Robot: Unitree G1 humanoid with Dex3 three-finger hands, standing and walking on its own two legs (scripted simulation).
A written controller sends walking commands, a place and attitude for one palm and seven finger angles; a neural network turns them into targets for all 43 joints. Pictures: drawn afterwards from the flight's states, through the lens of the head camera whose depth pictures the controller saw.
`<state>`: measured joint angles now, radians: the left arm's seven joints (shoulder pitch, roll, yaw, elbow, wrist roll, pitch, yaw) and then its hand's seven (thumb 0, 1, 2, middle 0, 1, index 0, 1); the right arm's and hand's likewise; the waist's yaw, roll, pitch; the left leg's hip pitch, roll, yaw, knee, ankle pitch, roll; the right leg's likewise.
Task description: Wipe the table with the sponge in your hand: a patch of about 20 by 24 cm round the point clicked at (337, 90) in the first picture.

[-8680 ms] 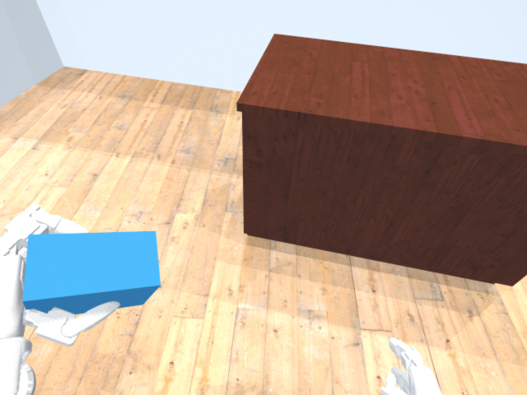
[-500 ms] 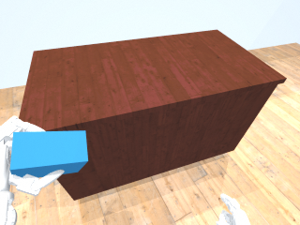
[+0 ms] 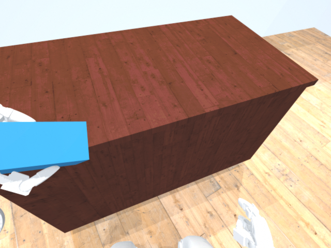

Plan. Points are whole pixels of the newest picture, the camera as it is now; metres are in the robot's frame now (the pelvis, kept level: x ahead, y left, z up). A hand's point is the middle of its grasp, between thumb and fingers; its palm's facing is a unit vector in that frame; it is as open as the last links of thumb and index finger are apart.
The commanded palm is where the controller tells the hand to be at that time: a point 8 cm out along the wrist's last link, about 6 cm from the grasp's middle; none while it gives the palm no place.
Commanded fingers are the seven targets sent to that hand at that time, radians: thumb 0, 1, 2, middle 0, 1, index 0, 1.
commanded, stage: shuffle to correct the standing spot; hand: left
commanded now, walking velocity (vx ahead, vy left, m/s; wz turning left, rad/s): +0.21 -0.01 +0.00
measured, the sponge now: (55, 146) +0.25 +0.22 +0.17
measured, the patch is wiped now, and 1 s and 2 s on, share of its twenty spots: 0.00 0.00 0.00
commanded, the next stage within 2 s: come to a stop and stand still in 0.52 s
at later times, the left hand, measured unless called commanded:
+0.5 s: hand (64, 107) +0.32 +0.22 +0.19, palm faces +0.43 -0.83 -0.36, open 10.6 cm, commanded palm +0.27 +0.25 +0.20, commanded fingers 0.00 0.10 1.30 -1.20 -1.60 -1.20 -1.60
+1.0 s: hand (76, 90) +0.36 +0.21 +0.20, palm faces +0.44 -0.81 -0.38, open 10.6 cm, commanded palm +0.32 +0.25 +0.20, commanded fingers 0.00 0.10 1.30 -1.20 -1.60 -1.20 -1.60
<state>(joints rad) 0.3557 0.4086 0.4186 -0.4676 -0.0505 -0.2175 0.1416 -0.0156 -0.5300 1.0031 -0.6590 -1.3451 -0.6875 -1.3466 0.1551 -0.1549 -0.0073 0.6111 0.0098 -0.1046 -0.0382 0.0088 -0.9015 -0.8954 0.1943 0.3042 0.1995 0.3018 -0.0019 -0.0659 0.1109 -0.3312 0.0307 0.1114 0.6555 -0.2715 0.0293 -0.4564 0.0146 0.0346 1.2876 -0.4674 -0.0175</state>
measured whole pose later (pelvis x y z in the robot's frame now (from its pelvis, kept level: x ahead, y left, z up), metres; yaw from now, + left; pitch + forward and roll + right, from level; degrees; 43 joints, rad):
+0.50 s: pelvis +0.11 -0.03 +0.00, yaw +1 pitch -3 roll +0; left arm 0.42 0.40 0.39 -0.56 -0.03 -0.23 0.15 -0.01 -0.53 1.00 -0.66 -1.34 -0.69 -1.35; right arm 0.21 -0.20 -0.03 0.62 0.00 -0.11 -0.07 0.01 -0.90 -0.90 0.20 0.30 0.20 0.30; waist 0.00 -0.07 0.07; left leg -0.33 0.04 0.09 0.70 -0.30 0.02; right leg -0.39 -0.03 -0.05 0.96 -0.48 -0.01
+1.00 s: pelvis +0.16 -0.04 +0.01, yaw +1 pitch -3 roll +0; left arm 0.46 0.38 0.35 -0.54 -0.04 -0.20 0.16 -0.01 -0.53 1.01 -0.66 -1.34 -0.69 -1.34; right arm 0.19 -0.20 0.00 0.63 0.01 -0.11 -0.08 0.01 -0.90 -0.90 0.20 0.30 0.20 0.30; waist 0.03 -0.02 0.07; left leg -0.28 0.03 0.05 0.56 -0.21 0.00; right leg -0.26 -0.04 -0.10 0.59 -0.28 -0.02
